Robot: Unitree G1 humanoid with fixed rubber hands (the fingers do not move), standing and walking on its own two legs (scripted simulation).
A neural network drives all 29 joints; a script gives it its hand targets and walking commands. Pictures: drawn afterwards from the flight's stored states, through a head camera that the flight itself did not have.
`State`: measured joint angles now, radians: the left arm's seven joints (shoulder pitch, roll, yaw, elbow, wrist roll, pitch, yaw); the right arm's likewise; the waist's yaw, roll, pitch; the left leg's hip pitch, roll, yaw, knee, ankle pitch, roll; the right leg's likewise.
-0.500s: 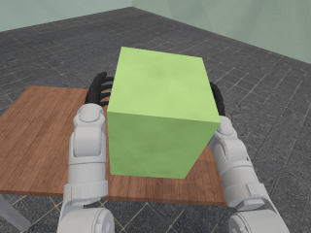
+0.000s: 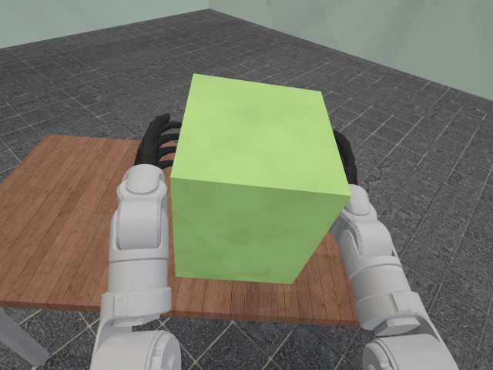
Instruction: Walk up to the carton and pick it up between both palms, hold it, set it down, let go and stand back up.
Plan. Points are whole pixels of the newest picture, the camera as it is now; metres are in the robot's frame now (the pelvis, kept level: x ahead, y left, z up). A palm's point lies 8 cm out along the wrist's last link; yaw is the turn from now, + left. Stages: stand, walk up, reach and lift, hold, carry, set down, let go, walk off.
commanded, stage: hold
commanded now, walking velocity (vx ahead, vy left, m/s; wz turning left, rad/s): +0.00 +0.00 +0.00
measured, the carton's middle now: (246, 186) +0.38 +0.00 +0.14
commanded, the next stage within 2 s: none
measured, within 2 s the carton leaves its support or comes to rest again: neither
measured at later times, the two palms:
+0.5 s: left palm (149, 166) +0.36 +0.15 +0.19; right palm (342, 183) +0.36 -0.14 +0.16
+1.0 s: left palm (149, 166) +0.36 +0.15 +0.19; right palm (343, 181) +0.36 -0.14 +0.17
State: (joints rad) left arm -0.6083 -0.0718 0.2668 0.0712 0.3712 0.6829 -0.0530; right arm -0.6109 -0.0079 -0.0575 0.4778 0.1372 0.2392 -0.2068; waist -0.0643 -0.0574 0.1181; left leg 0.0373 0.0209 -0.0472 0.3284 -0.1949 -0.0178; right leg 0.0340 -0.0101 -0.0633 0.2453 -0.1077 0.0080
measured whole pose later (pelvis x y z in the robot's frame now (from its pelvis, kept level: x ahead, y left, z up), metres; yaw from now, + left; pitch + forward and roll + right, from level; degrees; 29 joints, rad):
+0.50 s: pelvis +0.00 +0.00 +0.00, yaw +0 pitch -10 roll -1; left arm -0.60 -0.07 0.26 0.07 0.36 0.68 -0.05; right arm -0.60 0.00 -0.06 0.47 0.14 0.23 -0.21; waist -0.06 -0.06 0.11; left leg 0.03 0.02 -0.05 0.33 -0.19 -0.02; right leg 0.03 -0.01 -0.07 0.25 -0.11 0.01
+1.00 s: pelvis +0.00 +0.00 +0.00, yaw +0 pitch -10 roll -1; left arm -0.59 -0.07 0.26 0.04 0.36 0.68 -0.05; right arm -0.59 -0.01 -0.04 0.45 0.15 0.23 -0.22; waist -0.07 -0.06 0.12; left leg 0.04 0.02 -0.05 0.33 -0.20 -0.02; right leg 0.04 -0.01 -0.07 0.24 -0.10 0.01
